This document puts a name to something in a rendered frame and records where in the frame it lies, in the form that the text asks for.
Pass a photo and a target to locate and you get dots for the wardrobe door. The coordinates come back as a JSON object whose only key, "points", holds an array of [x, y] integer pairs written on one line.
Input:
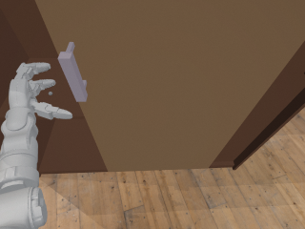
{"points": [[169, 82], [289, 83]]}

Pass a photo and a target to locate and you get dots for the robot left hand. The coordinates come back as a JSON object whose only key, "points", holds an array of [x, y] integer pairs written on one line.
{"points": [[23, 91]]}

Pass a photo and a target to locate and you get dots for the handle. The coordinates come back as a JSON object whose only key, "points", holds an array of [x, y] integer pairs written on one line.
{"points": [[70, 69]]}

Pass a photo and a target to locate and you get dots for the robot left forearm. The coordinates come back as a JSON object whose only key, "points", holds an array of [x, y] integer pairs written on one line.
{"points": [[19, 151]]}

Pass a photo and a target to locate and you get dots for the robot left upper arm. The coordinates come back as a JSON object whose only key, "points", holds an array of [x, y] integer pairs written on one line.
{"points": [[23, 209]]}

